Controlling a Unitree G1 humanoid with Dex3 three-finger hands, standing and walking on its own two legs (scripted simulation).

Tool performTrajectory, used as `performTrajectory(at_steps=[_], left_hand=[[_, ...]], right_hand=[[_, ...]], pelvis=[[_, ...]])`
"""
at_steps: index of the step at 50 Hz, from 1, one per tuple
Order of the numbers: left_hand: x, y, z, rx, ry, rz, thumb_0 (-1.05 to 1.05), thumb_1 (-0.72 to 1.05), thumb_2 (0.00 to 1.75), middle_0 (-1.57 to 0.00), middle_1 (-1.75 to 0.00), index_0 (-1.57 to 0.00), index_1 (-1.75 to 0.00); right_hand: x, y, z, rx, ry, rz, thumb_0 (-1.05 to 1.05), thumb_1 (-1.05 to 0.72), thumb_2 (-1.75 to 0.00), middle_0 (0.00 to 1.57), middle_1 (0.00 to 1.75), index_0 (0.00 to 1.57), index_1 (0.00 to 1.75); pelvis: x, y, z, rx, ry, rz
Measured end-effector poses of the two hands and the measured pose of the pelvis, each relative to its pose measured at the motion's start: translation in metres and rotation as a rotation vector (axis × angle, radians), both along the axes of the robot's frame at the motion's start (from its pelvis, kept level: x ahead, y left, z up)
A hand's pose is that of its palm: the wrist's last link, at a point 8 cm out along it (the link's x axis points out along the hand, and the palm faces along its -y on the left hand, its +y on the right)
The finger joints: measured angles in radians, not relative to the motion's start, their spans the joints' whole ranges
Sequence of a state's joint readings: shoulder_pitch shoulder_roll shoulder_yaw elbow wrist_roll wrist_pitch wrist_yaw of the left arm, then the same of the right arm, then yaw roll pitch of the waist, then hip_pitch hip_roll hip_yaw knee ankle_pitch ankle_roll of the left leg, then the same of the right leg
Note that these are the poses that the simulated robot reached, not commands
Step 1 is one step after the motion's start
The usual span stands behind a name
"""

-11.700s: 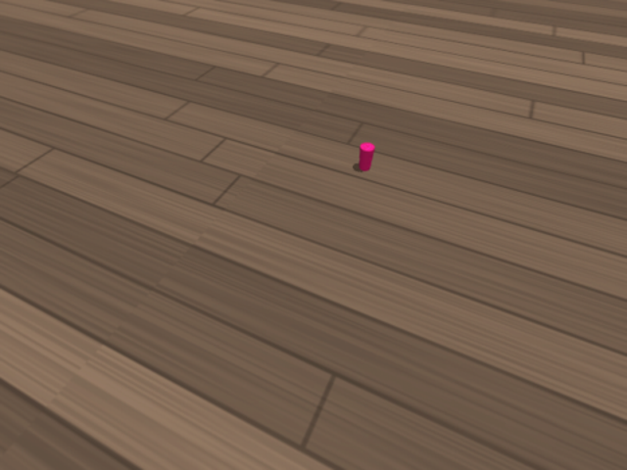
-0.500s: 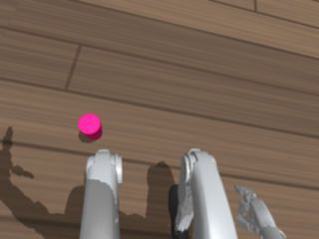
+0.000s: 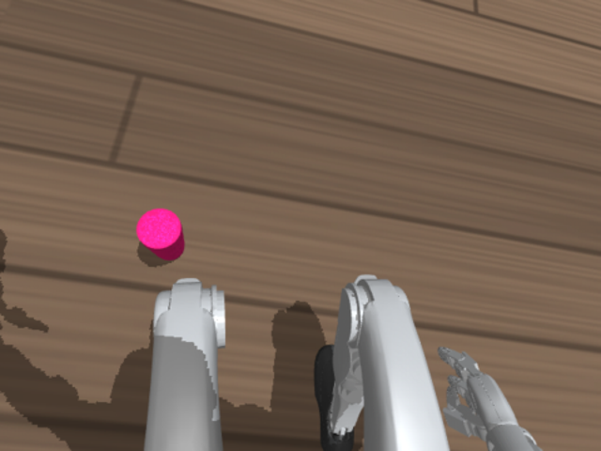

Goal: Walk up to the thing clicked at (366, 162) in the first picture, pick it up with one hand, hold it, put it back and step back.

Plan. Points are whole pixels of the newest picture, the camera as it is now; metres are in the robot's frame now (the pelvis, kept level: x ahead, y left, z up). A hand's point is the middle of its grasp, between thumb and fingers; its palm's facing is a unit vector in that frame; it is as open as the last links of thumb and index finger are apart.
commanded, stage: approach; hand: left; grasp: from the side
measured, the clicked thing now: (165, 238) +0.44 +0.22 -0.31
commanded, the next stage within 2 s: close in in 0.46 s
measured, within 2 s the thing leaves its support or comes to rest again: neither
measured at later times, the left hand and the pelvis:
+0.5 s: hand (77, 237) +0.40 +0.33 -0.20, palm faces +0.08 -1.00 +0.05, open 17.4 cm; pelvis +0.00 +0.01 -0.07, yaw -5 degrees
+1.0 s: hand (141, 243) +0.42 +0.25 -0.26, palm faces +0.05 -1.00 +0.03, open 17.4 cm; pelvis -0.02 +0.03 -0.10, yaw -9 degrees
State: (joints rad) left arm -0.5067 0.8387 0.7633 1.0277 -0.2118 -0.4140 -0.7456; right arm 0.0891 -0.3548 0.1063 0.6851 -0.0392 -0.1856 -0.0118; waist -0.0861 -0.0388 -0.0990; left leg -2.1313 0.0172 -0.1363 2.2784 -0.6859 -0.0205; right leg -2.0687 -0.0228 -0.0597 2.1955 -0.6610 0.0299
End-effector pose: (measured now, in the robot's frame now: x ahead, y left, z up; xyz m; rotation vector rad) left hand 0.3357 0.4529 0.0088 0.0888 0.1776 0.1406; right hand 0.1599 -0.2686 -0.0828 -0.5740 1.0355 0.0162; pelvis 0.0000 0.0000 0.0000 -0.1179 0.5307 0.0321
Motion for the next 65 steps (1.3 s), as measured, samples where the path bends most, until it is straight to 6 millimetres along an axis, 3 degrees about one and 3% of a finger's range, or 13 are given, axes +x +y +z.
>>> performTrajectory(at_steps=[7,21,32,41,54,65], left_hand=[[0.006,-0.002,-0.028,-0.051,-0.066,0.011,-0.01,-0.57,0.07,-0.06,-0.1,-0.04,-0.11],[0.035,-0.057,-0.179,-0.147,-0.061,-0.046,-0.01,-0.53,0.06,-0.06,-0.09,-0.05,-0.11],[0.052,-0.102,-0.239,-0.16,-0.036,-0.107,-0.01,-0.55,0.05,-0.06,-0.09,-0.05,-0.1],[0.055,-0.137,-0.267,-0.181,-0.086,-0.032,-0.01,-0.59,0.02,-0.06,-0.09,-0.07,-0.08],[0.057,-0.155,-0.27,-0.12,-0.109,-0.086,-0.01,-0.51,0.02,-0.05,-0.06,-0.06,-0.05],[0.065,-0.181,-0.284,-0.144,-0.127,-0.05,-0.01,-0.46,0.07,-0.05,-0.06,-0.05,-0.05]], right_hand=[[-0.002,0.0,-0.005,-0.023,0.011,0.037,0.0,-0.91,-0.91,0.2,0.3,0.2,0.3],[-0.005,0.007,-0.024,-0.154,0.098,0.188,0.0,-0.9,-0.9,0.2,0.3,0.2,0.3],[-0.015,0.018,-0.031,-0.232,0.193,0.273,0.0,-0.92,-0.91,0.2,0.3,0.21,0.3],[-0.028,0.027,-0.025,-0.288,0.236,0.344,0.0,-0.93,-0.91,0.21,0.3,0.21,0.3],[-0.058,0.034,-0.015,-0.331,0.325,0.351,0.0,-0.93,-0.9,0.21,0.3,0.21,0.3],[-0.06,0.041,-0.01,-0.358,0.365,0.37,0.0,-0.91,-0.9,0.21,0.3,0.21,0.3]], pelvis=[[-0.001,0.002,-0.013,-0.01,-0.016,-0.008],[-0.005,0.006,-0.065,-0.07,-0.135,-0.047],[-0.006,0.015,-0.084,-0.13,-0.217,-0.066],[-0.014,0.02,-0.096,-0.174,-0.306,-0.087],[-0.022,0.03,-0.096,-0.222,-0.352,-0.094],[-0.021,0.031,-0.096,-0.245,-0.362,-0.107]])
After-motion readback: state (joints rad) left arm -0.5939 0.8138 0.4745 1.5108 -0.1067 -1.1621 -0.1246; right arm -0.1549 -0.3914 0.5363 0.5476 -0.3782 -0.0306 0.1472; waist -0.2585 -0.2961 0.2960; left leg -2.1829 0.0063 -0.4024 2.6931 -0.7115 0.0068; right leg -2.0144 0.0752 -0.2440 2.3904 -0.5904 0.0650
